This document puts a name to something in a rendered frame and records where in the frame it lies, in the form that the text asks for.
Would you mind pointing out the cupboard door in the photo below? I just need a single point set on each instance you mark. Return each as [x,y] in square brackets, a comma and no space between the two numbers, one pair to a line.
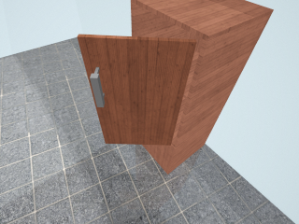
[143,79]

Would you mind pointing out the handle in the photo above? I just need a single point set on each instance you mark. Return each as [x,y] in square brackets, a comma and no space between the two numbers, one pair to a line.
[97,88]

